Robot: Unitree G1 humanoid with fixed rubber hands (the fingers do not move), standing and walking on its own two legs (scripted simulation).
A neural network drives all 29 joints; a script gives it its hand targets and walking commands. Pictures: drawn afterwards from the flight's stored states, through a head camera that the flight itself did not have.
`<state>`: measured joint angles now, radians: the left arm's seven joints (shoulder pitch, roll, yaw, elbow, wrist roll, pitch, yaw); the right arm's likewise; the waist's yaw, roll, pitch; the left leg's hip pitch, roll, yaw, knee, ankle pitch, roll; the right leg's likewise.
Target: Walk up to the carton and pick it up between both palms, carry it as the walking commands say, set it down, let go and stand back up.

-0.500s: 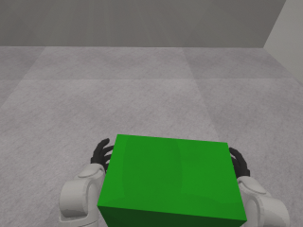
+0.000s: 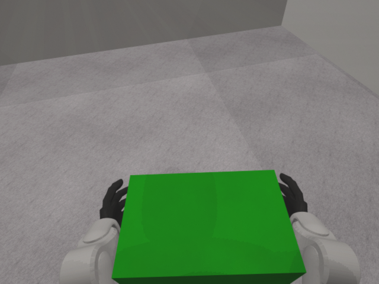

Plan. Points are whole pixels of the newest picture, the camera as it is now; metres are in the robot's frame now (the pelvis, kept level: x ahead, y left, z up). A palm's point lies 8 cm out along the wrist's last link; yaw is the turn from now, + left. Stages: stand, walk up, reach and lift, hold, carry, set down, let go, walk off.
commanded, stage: carry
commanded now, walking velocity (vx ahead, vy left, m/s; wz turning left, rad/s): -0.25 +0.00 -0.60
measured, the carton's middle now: (203, 248) +0.20 +0.00 +0.01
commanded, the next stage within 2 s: none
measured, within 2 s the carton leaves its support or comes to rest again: neither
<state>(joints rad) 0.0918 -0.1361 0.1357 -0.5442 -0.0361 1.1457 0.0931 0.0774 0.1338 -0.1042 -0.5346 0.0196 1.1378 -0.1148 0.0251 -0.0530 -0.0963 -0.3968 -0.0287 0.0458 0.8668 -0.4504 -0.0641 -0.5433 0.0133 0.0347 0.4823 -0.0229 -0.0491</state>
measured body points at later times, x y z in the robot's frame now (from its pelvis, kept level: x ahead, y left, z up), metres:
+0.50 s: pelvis -0.26 +0.02 -0.01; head -0.24 +0.01 +0.44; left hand +0.03 +0.07 +0.04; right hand -0.11 -0.23 +0.04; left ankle -0.09 +0.09 -0.73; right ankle -0.32 -0.09 -0.73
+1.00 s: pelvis -0.48 +0.09 +0.00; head -0.47 +0.11 +0.45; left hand -0.20 +0.11 +0.06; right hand -0.37 -0.17 +0.08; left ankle -0.49 +0.18 -0.73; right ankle -0.40 -0.05 -0.69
